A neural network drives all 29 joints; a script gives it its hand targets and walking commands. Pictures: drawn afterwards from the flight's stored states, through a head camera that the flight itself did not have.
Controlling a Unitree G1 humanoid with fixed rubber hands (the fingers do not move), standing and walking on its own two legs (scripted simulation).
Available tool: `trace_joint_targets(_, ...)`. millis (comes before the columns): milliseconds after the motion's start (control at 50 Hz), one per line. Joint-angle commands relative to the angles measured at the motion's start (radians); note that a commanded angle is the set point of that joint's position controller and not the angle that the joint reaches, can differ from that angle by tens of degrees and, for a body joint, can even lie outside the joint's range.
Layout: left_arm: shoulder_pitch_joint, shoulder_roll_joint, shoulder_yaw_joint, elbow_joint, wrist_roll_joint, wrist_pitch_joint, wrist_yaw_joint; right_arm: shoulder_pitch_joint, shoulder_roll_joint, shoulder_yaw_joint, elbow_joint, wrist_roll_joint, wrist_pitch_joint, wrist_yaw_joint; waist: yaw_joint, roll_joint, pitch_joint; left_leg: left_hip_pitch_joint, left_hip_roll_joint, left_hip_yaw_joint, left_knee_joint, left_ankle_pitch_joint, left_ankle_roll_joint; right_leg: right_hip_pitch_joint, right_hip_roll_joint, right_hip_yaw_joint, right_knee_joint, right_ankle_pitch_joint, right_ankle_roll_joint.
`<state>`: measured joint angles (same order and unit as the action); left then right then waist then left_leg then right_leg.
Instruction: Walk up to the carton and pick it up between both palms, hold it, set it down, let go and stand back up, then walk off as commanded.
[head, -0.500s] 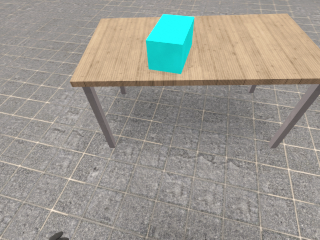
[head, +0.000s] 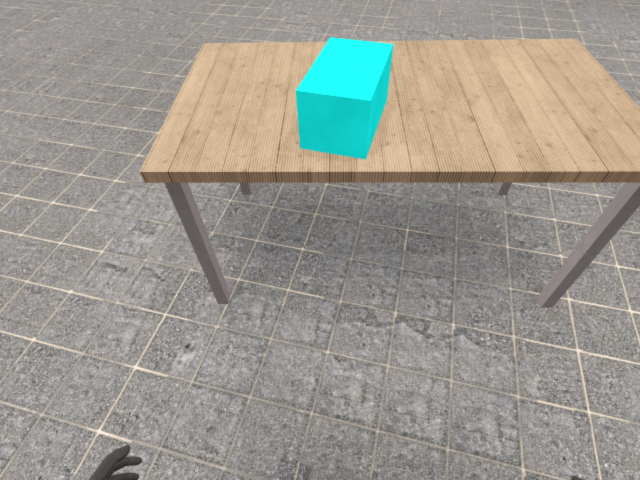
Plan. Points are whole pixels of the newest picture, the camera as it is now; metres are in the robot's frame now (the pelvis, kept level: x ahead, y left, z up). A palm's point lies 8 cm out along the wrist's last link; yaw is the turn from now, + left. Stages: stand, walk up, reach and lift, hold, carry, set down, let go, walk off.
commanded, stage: stand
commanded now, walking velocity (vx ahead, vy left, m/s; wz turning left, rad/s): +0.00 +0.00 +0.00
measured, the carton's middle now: (347, 95) +0.96 -0.02 -0.04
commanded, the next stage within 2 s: none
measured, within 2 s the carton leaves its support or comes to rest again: neither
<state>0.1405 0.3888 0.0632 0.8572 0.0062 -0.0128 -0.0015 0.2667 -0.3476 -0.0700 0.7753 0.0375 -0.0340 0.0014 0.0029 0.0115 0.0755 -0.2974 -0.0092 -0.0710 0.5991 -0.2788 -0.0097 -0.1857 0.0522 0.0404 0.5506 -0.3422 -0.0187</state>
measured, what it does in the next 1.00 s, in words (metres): stands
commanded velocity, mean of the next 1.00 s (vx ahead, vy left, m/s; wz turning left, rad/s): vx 0.00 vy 0.00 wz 0.00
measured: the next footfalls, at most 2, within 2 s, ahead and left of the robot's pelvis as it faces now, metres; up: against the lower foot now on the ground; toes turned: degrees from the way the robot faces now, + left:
none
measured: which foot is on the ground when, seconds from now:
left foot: down 0.00-1.00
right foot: down 0.00-1.00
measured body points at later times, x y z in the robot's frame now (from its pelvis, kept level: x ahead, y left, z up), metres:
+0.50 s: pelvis -0.01 +0.00 +0.00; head +0.00 +0.01 +0.45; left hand +0.12 +0.32 -0.10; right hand +0.09 -0.30 -0.10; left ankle +0.03 +0.12 -0.73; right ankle -0.03 -0.11 -0.73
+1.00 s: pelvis -0.01 +0.00 +0.00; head +0.00 +0.01 +0.45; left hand +0.11 +0.32 -0.10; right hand +0.09 -0.30 -0.10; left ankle +0.03 +0.12 -0.73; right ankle -0.03 -0.11 -0.73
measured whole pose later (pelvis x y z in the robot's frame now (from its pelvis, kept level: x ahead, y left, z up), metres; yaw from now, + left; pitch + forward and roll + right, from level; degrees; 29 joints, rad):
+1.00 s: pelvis -0.01 +0.00 +0.00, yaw +0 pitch -2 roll -1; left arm 0.14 0.39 0.06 0.90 0.01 -0.01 -0.01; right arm 0.26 -0.34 -0.07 0.78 0.04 -0.03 0.00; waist 0.00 0.01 0.05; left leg -0.29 -0.01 -0.07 0.58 -0.26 -0.01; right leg -0.18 0.05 0.04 0.54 -0.32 -0.01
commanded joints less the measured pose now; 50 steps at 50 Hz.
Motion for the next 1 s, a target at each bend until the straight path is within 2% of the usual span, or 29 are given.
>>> trace_joint_targets(0,-0.07,0.161,0.021,-0.012,-0.005,-0.029,0.001,-0.123,-0.207,-0.023,-0.006,-0.06,-0.028,-0.014,0.007,0.011,-0.162,0.117,0.129,-0.125,-0.162,0.264,0.078,0.062,-0.128,0.122,-0.117,0.26,-0.034)
trace_joint_targets(40,-0.064,0.159,0.018,-0.008,-0.009,-0.029,0.002,-0.126,-0.21,-0.021,0.0,-0.063,-0.029,-0.012,0.009,0.024,-0.163,0.131,0.129,-0.12,-0.164,0.294,0.081,0.057,-0.133,0.128,-0.119,0.279,-0.038)
trace_joint_targets(60,-0.071,0.169,0.023,-0.008,0.001,-0.032,0.002,-0.116,-0.195,-0.019,0.003,-0.06,-0.03,-0.014,0.0,0.036,-0.16,0.146,0.116,-0.111,-0.154,0.311,0.073,0.043,-0.136,0.128,-0.127,0.282,-0.038)
trace_joint_targets(80,-0.08,0.169,0.024,-0.01,0.003,-0.033,0.003,-0.111,-0.199,-0.018,0.003,-0.06,-0.031,-0.015,0.0,0.021,-0.161,0.148,0.115,-0.108,-0.156,0.317,0.073,0.043,-0.134,0.128,-0.127,0.29,-0.039)
trace_joint_targets(100,-0.072,0.16,0.022,-0.012,0.001,-0.033,0.003,-0.121,-0.197,-0.018,-0.002,-0.064,-0.031,-0.015,0.003,0.003,-0.166,0.148,0.122,-0.114,-0.153,0.317,0.079,0.043,-0.127,0.117,-0.125,0.287,-0.03)
trace_joint_targets(120,-0.081,0.164,0.019,-0.009,0.0,-0.032,0.003,-0.115,-0.2,-0.02,-0.008,-0.064,-0.031,-0.013,-0.002,0.031,-0.156,0.137,0.127,-0.127,-0.167,0.316,0.081,0.045,-0.121,0.114,-0.114,0.27,-0.031)
trace_joint_targets(140,-0.075,0.147,0.014,-0.006,-0.005,-0.031,0.001,-0.122,-0.205,-0.019,-0.001,-0.06,-0.032,-0.014,0.008,0.022,-0.139,0.129,0.141,-0.138,-0.183,0.324,0.083,0.041,-0.108,0.097,-0.096,0.26,-0.028)
trace_joint_targets(200,-0.067,0.164,0.019,-0.005,-0.001,-0.031,0.0,-0.13,-0.198,-0.018,-0.005,-0.064,-0.03,-0.013,0.008,0.028,-0.127,0.096,0.124,-0.129,-0.185,0.218,0.082,0.039,-0.123,0.121,-0.123,0.218,-0.038)
trace_joint_targets(240,-0.089,0.169,0.022,-0.008,0.002,-0.033,0.001,-0.118,-0.202,-0.017,0.008,-0.064,-0.027,-0.014,-0.001,0.015,-0.123,0.106,0.125,-0.129,-0.195,0.233,0.077,0.031,-0.128,0.127,-0.131,0.221,-0.041)
trace_joint_targets(280,-0.063,0.165,0.019,0.0,-0.004,-0.034,-0.002,-0.121,-0.207,-0.018,0.001,-0.068,-0.03,-0.012,0.006,0.031,-0.13,0.117,0.12,-0.12,-0.177,0.257,0.081,0.027,-0.127,0.131,-0.134,0.229,-0.037)
trace_joint_targets(300,-0.081,0.163,0.018,-0.003,0.002,-0.034,0.001,-0.126,-0.193,-0.015,-0.004,-0.062,-0.03,-0.012,0.001,0.015,-0.119,0.103,0.115,-0.129,-0.183,0.23,0.077,0.03,-0.134,0.135,-0.146,0.218,-0.043)
trace_joint_targets(320,-0.075,0.17,0.024,-0.005,-0.002,-0.031,-0.001,-0.119,-0.2,-0.016,-0.003,-0.066,-0.03,-0.015,0.009,0.022,-0.133,0.099,0.129,-0.136,-0.184,0.247,0.085,0.049,-0.123,0.124,-0.127,0.22,-0.038)
trace_joint_targets(360,-0.073,0.164,0.022,-0.006,-0.001,-0.034,-0.002,-0.128,-0.206,-0.019,-0.001,-0.066,-0.032,-0.015,0.012,0.038,-0.116,0.102,0.116,-0.127,-0.174,0.238,0.081,0.022,-0.13,0.14,-0.146,0.205,-0.042)
trace_joint_targets(380,-0.078,0.172,0.021,-0.006,0.002,-0.035,-0.003,-0.128,-0.204,-0.018,-0.002,-0.064,-0.031,-0.016,0.003,0.007,-0.116,0.115,0.117,-0.129,-0.185,0.237,0.078,0.013,-0.131,0.143,-0.148,0.211,-0.044)
trace_joint_targets(500,-0.066,0.162,0.021,0.002,0.003,-0.034,-0.003,-0.12,-0.21,-0.019,0.004,-0.068,-0.03,-0.01,0.007,0.044,-0.107,0.087,0.125,-0.147,-0.217,0.16,0.08,0.023,-0.12,0.127,-0.142,0.175,-0.041)
trace_joint_targets(540,-0.069,0.157,0.018,0.005,0.0,-0.034,-0.004,-0.109,-0.204,-0.017,0.009,-0.069,-0.032,-0.012,0.004,0.019,-0.114,0.096,0.125,-0.143,-0.21,0.144,0.08,0.018,-0.123,0.135,-0.148,0.167,-0.043)
trace_joint_targets(560,-0.06,0.166,0.019,0.012,0.0,-0.033,-0.004,-0.103,-0.21,-0.018,0.011,-0.07,-0.031,-0.009,0.008,0.038,-0.096,0.087,0.118,-0.14,-0.215,0.145,0.077,0.016,-0.122,0.139,-0.151,0.174,-0.042)
trace_joint_targets(600,-0.048,0.152,0.018,0.009,-0.001,-0.03,-0.002,-0.119,-0.204,-0.02,0.002,-0.069,-0.03,-0.009,0.01,0.024,-0.099,0.085,0.131,-0.156,-0.212,0.129,0.086,0.014,-0.119,0.131,-0.146,0.16,-0.044)
trace_joint_targets(640,-0.097,0.168,0.023,-0.002,0.003,-0.031,0.0,-0.124,-0.194,-0.012,-0.004,-0.067,-0.03,-0.009,0.0,0.03,-0.087,0.068,0.117,-0.148,-0.221,0.125,0.077,0.01,-0.124,0.136,-0.151,0.148,-0.042)
trace_joint_targets(680,-0.075,0.17,0.019,0.009,0.004,-0.031,-0.002,-0.121,-0.201,-0.017,0.003,-0.068,-0.029,-0.009,0.002,0.062,-0.104,0.091,0.117,-0.144,-0.227,0.106,0.075,0.006,-0.121,0.136,-0.155,0.132,-0.042)
trace_joint_targets(720,-0.073,0.164,0.025,0.011,0.006,-0.029,-0.005,-0.12,-0.202,-0.016,0.003,-0.071,-0.031,-0.01,0.013,0.047,-0.071,0.071,0.121,-0.156,-0.238,0.082,0.076,-0.004,-0.113,0.129,-0.15,0.117,-0.041)
trace_joint_targets(740,-0.066,0.152,0.017,0.007,0.005,-0.027,-0.004,-0.116,-0.209,-0.017,0.007,-0.07,-0.031,-0.01,0.005,0.054,-0.072,0.054,0.139,-0.181,-0.266,0.072,0.08,0.012,-0.101,0.115,-0.136,0.117,-0.041)
trace_joint_targets(800,-0.053,0.156,0.022,0.013,0.001,-0.024,-0.008,-0.13,-0.216,-0.02,-0.001,-0.069,-0.034,-0.012,0.018,0.058,-0.092,0.047,0.16,-0.202,-0.288,0.064,0.089,0.035,-0.087,0.096,-0.102,0.098,-0.036)
trace_joint_targets(820,-0.047,0.144,0.016,0.014,0.001,-0.025,-0.006,-0.134,-0.22,-0.023,0.003,-0.071,-0.033,-0.011,0.018,0.085,-0.105,0.068,0.143,-0.173,-0.266,0.04,0.082,0.027,-0.1,0.108,-0.131,0.099,-0.036)
trace_joint_targets(840,-0.054,0.164,0.021,0.018,0.004,-0.028,-0.006,-0.127,-0.213,-0.025,0.003,-0.071,-0.035,-0.009,0.012,0.058,-0.084,0.057,0.133,-0.176,-0.263,0.051,0.076,0.019,-0.101,0.117,-0.141,0.103,-0.039)
trace_joint_targets(860,-0.068,0.159,0.02,0.011,0.004,-0.032,-0.007,-0.146,-0.209,-0.021,-0.003,-0.071,-0.035,-0.011,0.009,0.066,-0.064,0.048,0.136,-0.175,-0.27,0.034,0.079,-0.002,-0.104,0.116,-0.142,0.103,-0.042)
trace_joint_targets(880,-0.065,0.153,0.016,0.012,0.0,-0.032,-0.009,-0.141,-0.201,-0.018,-0.001,-0.072,-0.034,-0.01,0.009,0.066,-0.085,0.06,0.133,-0.168,-0.264,0.039,0.078,0.009,-0.105,0.122,-0.143,0.112,-0.039)
trace_joint_targets(900,-0.068,0.153,0.019,0.011,0.002,-0.032,-0.011,-0.144,-0.189,-0.016,0.0,-0.065,-0.034,-0.007,0.008,0.037,-0.088,0.068,0.126,-0.164,-0.254,0.064,0.073,0.008,-0.112,0.117,-0.143,0.136,-0.043)
trace_joint_targets(980,-0.067,0.156,0.015,0.014,0.002,-0.032,-0.003,-0.129,-0.201,-0.021,0.004,-0.069,-0.034,-0.01,0.006,0.043,-0.109,0.119,0.115,-0.123,-0.202,0.232,0.072,0.018,-0.128,0.128,-0.148,0.229,-0.035)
